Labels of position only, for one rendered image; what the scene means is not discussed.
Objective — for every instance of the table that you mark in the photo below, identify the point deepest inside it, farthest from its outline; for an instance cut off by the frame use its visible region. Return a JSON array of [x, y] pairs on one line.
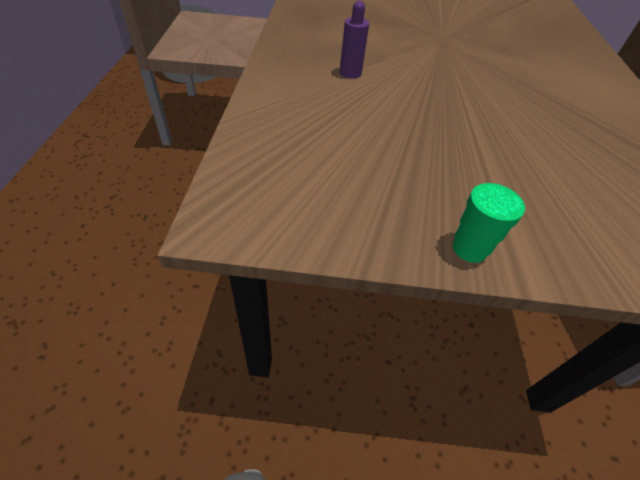
[[360, 184]]

